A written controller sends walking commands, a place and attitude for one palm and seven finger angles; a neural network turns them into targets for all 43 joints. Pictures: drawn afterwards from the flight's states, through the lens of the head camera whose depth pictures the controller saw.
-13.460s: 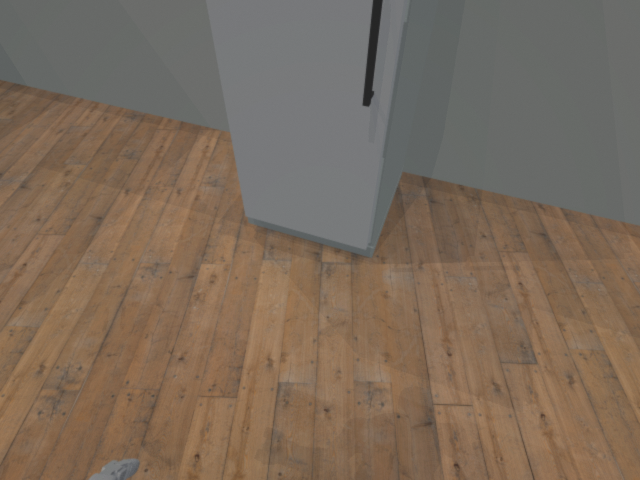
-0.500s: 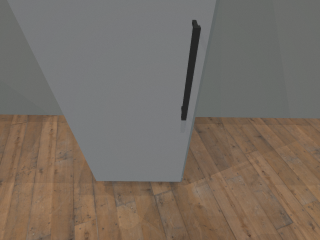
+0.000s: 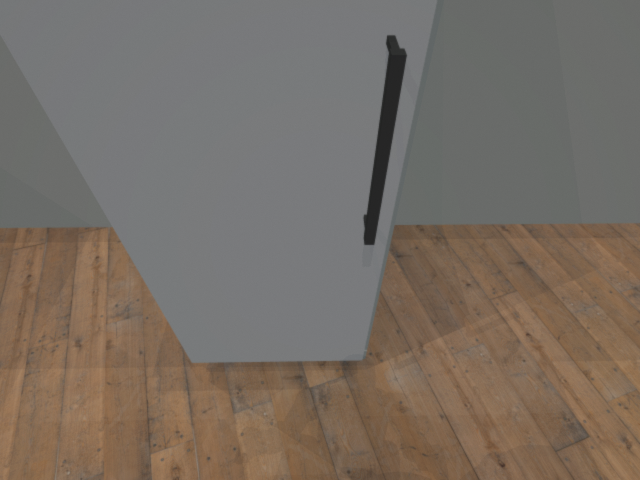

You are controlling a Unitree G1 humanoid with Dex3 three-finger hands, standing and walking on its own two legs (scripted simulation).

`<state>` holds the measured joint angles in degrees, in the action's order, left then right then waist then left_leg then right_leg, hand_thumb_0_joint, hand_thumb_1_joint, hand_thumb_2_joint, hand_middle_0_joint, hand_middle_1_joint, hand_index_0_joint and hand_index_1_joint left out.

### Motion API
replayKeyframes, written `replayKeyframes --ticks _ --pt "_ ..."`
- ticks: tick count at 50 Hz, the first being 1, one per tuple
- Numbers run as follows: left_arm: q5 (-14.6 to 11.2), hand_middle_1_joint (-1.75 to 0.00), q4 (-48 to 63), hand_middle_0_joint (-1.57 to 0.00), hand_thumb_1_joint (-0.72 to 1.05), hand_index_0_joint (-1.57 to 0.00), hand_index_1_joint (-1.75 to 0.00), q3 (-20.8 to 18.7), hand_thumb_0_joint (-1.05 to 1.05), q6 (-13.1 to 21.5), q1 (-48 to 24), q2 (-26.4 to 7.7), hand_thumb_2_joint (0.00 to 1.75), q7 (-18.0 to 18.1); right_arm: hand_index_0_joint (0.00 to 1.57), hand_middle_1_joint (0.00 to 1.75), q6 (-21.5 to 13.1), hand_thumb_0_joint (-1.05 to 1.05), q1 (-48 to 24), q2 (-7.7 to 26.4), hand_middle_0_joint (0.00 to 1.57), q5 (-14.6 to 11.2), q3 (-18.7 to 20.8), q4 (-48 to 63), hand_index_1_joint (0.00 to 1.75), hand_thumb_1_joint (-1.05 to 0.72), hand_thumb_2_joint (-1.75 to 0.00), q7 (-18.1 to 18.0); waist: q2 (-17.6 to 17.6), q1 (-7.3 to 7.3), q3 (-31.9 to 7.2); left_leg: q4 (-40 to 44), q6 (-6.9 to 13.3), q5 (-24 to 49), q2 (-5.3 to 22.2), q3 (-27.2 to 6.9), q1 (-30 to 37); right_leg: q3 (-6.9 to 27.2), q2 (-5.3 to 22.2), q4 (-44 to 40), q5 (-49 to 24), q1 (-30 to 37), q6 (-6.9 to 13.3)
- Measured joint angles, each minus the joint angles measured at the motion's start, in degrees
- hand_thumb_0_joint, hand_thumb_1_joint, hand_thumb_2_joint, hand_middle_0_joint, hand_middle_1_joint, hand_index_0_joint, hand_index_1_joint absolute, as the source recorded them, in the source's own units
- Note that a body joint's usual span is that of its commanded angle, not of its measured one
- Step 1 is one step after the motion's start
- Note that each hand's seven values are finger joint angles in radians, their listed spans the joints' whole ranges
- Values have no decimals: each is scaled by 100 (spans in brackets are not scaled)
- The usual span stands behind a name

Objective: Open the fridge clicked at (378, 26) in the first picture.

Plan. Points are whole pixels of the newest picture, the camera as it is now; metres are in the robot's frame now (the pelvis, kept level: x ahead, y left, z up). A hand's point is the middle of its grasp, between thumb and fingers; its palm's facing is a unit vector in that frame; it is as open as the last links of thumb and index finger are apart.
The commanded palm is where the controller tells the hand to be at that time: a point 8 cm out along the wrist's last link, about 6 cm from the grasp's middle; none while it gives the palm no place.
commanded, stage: look again from close up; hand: right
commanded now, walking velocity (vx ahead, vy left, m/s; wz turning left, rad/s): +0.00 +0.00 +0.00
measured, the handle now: (378, 158) +0.54 -0.06 +0.12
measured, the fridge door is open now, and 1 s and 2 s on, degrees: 0 0 0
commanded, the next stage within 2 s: shuffle to correct the standing spot in 1.60 s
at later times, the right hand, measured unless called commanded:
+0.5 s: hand out of the picture +0.08 -0.22 -0.16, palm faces -0.02 +0.95 -0.31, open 7.4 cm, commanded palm none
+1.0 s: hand out of the picture +0.06 -0.21 -0.16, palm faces -0.01 +0.96 -0.29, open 7.4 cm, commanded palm none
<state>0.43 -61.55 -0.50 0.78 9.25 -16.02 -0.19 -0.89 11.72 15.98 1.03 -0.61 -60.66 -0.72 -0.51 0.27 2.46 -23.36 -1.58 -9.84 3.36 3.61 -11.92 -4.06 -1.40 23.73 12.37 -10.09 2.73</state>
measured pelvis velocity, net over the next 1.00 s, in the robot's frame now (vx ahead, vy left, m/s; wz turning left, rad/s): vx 0.01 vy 0.01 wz -0.01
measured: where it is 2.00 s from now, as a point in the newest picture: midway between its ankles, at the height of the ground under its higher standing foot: outside the picture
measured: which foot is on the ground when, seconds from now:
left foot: down 0.00-1.00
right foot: down 0.00-1.00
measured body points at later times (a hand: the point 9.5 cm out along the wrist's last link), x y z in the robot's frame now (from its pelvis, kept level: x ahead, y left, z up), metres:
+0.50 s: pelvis +0.01 +0.01 +0.01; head +0.02 +0.01 +0.45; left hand +0.08 +0.30 -0.13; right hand +0.08 -0.27 -0.13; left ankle +0.03 +0.14 -0.74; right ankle +0.01 -0.09 -0.74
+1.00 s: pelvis +0.01 +0.01 +0.01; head +0.02 +0.01 +0.46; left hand +0.07 +0.29 -0.14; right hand +0.06 -0.26 -0.14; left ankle +0.03 +0.14 -0.74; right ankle +0.01 -0.09 -0.74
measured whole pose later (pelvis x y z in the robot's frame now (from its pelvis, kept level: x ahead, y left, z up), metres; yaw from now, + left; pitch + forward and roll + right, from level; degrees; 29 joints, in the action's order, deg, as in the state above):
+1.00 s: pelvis +0.01 +0.01 +0.01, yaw +0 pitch -2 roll +0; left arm 0.4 -64.8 0.4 0.3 9.2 -16.4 0.0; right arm -1.0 10.8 16.6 0.7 -0.6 -63.5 -0.5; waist -0.3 0.3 2.0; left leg -18.0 -0.5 -8.4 2.1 4.5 -7.5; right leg -3.2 -0.4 18.1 10.5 -5.7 1.3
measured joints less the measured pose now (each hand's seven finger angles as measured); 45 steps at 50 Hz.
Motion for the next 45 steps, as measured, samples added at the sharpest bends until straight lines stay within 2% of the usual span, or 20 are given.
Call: replayKeyframes --ticks 16,28,45 --pt "8 -30 -122 -20 91 -21 -30 37 0 -24 -240 -72 90 -4 20 30 -32 0 -331 126 20 -13 5 -10 30 -91 -90 3 20 -21 -15 267 64 17 -72 61 296 57 55 -313 -64 306 -91" --pt "5 -30 -246 -20 91 -21 -30 58 0 -44 -122 -140 90 3 20 30 -5 1 -239 155 20 -23 2 -159 30 -91 -90 25 21 -18 -19 456 92 95 -107 90 411 84 80 -495 -150 410 -126" --pt "2 -30 -324 -20 91 -21 -30 91 0 -46 -21 -58 90 13 20 30 -2 1 -98 85 20 -30 -5 -285 30 -91 -90 23 23 3 -46 539 108 140 -129 92 457 85 97 -568 -190 453 -144"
